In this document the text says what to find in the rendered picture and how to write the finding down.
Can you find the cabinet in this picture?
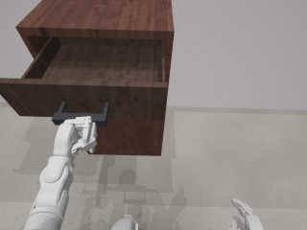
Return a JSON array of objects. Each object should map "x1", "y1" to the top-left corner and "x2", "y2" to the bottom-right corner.
[{"x1": 15, "y1": 0, "x2": 175, "y2": 156}]

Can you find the robot right hand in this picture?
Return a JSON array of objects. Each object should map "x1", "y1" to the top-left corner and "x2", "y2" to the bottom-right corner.
[{"x1": 228, "y1": 197, "x2": 265, "y2": 230}]

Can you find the drawer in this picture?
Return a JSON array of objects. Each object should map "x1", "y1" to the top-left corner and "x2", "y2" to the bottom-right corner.
[{"x1": 0, "y1": 36, "x2": 168, "y2": 120}]

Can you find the handle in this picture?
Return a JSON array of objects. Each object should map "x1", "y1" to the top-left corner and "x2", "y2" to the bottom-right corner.
[{"x1": 51, "y1": 102, "x2": 109, "y2": 127}]

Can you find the robot left shin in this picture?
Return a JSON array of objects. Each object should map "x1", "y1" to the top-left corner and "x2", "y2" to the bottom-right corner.
[{"x1": 124, "y1": 215, "x2": 133, "y2": 219}]

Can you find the robot left hand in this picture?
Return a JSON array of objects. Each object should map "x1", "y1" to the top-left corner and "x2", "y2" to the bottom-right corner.
[{"x1": 53, "y1": 116, "x2": 98, "y2": 161}]

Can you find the robot left thigh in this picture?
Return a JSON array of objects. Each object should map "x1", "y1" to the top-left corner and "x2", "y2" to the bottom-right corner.
[{"x1": 110, "y1": 218, "x2": 139, "y2": 230}]

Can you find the robot left forearm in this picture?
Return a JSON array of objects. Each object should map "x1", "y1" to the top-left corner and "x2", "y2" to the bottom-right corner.
[{"x1": 23, "y1": 155, "x2": 75, "y2": 230}]

